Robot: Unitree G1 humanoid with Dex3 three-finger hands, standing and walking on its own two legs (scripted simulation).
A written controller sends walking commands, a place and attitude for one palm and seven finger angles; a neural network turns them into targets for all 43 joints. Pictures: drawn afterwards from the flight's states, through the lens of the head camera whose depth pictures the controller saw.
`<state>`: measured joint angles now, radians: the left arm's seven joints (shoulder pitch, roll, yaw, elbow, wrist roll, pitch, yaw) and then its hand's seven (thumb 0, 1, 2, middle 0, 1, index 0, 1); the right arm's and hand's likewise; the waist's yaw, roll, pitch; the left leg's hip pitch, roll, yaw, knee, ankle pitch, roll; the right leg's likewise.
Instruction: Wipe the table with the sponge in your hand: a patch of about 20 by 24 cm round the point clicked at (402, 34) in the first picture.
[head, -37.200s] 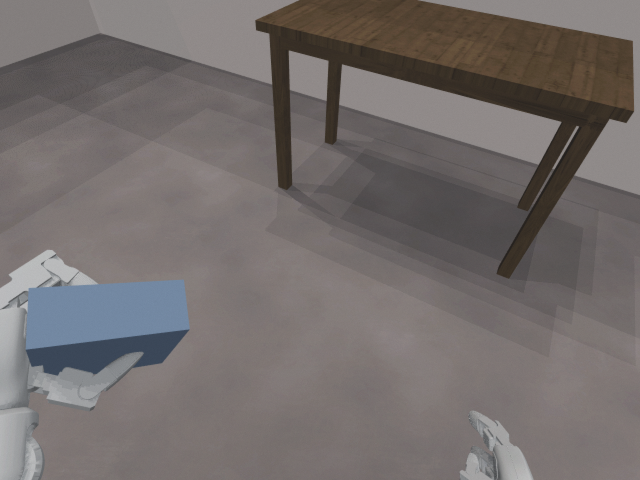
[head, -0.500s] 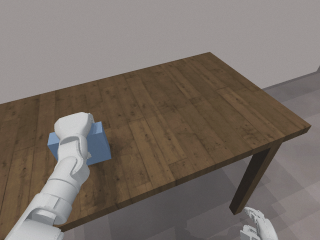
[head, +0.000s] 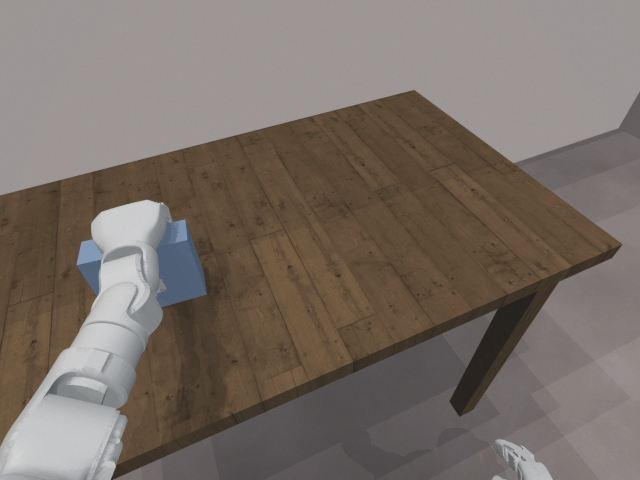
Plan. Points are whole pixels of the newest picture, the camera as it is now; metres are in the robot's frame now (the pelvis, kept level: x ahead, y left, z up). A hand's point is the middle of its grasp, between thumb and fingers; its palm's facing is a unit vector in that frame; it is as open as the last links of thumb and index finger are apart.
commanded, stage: wipe forward along the middle lane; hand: left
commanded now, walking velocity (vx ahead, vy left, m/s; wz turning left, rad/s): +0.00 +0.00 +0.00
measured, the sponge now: (152, 279) +0.38 +0.27 +0.04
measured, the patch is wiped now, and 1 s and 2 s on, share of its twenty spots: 1.00 1.00 1.00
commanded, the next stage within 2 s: slide back across to the first lane in 0.08 s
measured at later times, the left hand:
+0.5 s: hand (123, 250) +0.39 +0.31 +0.08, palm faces -0.04 -0.04 -1.00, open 9.1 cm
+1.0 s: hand (83, 263) +0.37 +0.35 +0.08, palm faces -0.07 -0.04 -1.00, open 9.1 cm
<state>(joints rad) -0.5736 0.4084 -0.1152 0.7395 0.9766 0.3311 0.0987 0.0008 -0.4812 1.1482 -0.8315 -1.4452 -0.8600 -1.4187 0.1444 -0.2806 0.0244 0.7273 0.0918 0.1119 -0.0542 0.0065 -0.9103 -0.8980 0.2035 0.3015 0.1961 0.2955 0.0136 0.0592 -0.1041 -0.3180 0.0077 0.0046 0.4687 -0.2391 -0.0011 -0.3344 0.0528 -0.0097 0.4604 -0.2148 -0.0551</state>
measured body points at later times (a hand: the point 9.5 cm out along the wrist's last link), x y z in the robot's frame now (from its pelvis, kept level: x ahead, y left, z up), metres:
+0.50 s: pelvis +0.01 +0.02 +0.00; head +0.02 +0.00 +0.45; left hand +0.39 +0.31 +0.14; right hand +0.16 -0.24 -0.12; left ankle +0.00 +0.12 -0.74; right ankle +0.01 -0.08 -0.74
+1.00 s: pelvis +0.03 +0.03 +0.00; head +0.04 +0.01 +0.45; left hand +0.37 +0.35 +0.14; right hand +0.22 -0.21 -0.10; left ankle +0.00 +0.12 -0.74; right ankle +0.01 -0.08 -0.74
